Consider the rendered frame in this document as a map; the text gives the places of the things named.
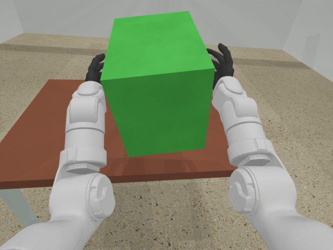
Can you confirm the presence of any left robot upper arm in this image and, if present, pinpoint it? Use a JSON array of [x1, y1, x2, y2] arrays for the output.
[[0, 173, 116, 250]]

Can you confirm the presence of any carton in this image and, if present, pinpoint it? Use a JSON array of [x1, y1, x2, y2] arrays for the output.
[[100, 11, 215, 157]]

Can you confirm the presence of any table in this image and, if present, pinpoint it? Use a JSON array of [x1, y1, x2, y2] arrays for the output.
[[0, 79, 238, 228]]

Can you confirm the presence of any right robot hand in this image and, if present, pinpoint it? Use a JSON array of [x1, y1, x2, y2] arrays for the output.
[[206, 43, 234, 90]]

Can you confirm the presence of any right robot upper arm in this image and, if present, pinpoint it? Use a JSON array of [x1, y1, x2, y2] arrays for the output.
[[228, 166, 333, 250]]

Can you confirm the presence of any robot left forearm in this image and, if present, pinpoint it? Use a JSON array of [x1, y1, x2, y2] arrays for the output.
[[49, 81, 107, 211]]

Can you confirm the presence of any left robot hand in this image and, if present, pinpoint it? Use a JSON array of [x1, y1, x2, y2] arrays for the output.
[[85, 54, 105, 84]]

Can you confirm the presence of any robot right forearm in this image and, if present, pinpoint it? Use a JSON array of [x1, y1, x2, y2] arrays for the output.
[[212, 76, 297, 201]]

